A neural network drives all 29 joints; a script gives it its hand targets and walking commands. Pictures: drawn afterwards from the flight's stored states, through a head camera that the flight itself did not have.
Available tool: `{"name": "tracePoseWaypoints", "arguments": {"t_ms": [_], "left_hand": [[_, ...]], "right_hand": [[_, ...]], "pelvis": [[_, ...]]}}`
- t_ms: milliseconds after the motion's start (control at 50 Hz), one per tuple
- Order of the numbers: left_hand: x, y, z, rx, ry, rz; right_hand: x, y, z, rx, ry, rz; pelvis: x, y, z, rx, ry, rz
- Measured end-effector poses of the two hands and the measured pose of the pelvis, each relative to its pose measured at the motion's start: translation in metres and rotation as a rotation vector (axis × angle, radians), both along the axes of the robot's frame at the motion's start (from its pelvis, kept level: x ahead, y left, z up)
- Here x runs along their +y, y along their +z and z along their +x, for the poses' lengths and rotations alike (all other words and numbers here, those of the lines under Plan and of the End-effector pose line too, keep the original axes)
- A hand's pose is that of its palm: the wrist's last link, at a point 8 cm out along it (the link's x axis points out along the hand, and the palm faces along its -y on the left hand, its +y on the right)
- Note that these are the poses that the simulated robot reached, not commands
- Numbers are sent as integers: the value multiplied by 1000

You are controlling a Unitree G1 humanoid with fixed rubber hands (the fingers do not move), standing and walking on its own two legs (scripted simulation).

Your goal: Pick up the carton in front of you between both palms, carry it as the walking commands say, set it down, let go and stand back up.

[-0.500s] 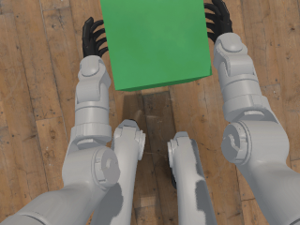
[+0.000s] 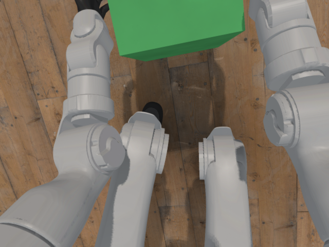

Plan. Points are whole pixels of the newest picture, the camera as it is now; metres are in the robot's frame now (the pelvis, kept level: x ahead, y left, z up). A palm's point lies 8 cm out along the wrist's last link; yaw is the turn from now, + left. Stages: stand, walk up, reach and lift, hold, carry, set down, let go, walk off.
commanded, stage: set down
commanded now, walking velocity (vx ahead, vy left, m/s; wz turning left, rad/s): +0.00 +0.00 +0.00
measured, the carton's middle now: (173, 2) +0.54 +0.09 -0.25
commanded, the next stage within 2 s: none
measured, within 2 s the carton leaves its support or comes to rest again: rests again in 0.74 s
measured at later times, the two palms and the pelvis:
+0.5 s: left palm (97, 10) +0.50 +0.23 -0.18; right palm out of the picture +0.57 -0.07 -0.20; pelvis +0.00 +0.00 -0.02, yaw +0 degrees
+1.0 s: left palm (93, 12) +0.49 +0.24 -0.19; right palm out of the picture +0.57 -0.06 -0.21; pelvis -0.01 +0.01 -0.03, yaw +0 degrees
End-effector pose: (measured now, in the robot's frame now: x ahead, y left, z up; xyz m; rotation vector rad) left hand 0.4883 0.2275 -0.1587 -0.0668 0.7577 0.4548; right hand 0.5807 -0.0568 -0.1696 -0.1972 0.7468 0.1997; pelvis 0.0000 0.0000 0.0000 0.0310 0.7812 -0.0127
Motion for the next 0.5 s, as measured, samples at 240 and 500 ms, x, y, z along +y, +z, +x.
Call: {"name": "tracePoseWaypoints", "arguments": {"t_ms": [240,500], "left_hand": [[3,-9,10,6,-31,3],[-1,-19,8,36,-72,-11]], "right_hand": [[-2,-23,0,8,-4,13],[-10,-30,-6,27,19,-1]], "pelvis": [[0,-13,3,23,-35,40],[2,-23,-4,-28,-50,44]]}}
